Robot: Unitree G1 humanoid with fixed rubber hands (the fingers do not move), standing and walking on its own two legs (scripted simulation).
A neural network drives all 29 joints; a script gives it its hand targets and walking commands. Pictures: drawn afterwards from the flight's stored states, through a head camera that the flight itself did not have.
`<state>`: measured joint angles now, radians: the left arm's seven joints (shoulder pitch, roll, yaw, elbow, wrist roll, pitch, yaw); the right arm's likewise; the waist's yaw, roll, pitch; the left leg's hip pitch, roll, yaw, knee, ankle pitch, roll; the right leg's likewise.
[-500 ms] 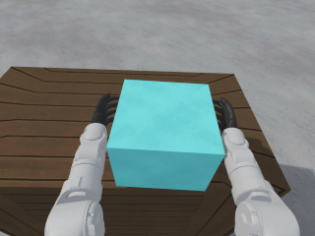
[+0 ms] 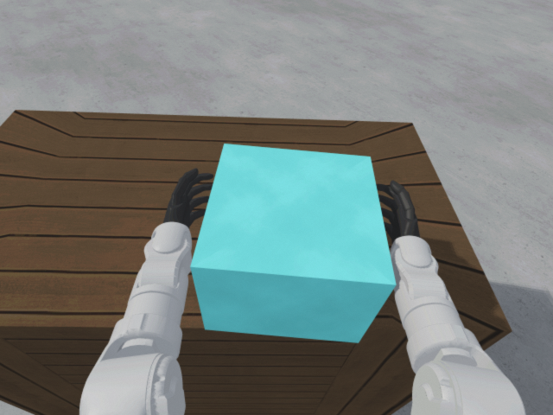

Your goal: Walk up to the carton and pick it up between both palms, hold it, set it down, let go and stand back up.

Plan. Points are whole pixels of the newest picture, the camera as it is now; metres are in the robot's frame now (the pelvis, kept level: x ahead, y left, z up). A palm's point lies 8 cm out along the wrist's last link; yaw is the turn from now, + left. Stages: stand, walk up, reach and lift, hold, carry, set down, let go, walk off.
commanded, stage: set down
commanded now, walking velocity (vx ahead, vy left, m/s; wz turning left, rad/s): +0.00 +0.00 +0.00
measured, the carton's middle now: (289, 240) +0.39 +0.00 +0.03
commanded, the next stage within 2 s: none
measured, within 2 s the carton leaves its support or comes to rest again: neither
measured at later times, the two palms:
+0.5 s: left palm (179, 222) +0.39 +0.17 +0.07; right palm (402, 235) +0.37 -0.17 +0.07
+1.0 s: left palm (181, 231) +0.40 +0.17 +0.04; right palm (394, 250) +0.37 -0.17 +0.02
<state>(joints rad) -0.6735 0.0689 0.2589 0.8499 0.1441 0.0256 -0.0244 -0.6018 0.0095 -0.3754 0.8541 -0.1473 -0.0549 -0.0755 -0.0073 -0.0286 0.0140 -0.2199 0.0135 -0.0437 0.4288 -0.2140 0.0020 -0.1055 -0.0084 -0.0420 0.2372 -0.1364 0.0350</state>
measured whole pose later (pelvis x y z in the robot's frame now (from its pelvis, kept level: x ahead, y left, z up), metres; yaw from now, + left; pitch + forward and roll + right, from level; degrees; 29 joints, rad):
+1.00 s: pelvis +0.00 -0.02 +0.00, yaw +0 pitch +6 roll -1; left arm -0.69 0.19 0.10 1.00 -0.08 -0.10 0.03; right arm -0.64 -0.04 -0.15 1.06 0.10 -0.19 -0.17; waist -0.01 -0.03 -0.01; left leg -0.33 0.01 -0.04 0.43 -0.20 -0.01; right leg -0.28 -0.01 -0.04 0.37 -0.19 0.01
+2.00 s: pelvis -0.03 -0.02 +0.00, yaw +0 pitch +4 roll -1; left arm -0.77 0.37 0.06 0.66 -0.26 0.49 -0.01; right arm -0.72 -0.20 -0.10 0.66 0.27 0.33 -0.19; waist -0.01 -0.02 -0.08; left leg -0.35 0.01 -0.04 0.43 -0.15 -0.01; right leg -0.30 -0.01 -0.04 0.37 -0.15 0.01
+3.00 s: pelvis -0.04 -0.01 +0.00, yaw +0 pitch +1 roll -2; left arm -0.01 0.37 0.07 0.17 -0.26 0.27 -0.01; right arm 0.12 -0.20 -0.05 0.03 0.28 0.25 -0.12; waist -0.01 -0.02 -0.05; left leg -0.29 0.01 -0.04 0.43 -0.16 -0.01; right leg -0.22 -0.01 -0.04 0.33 -0.13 0.02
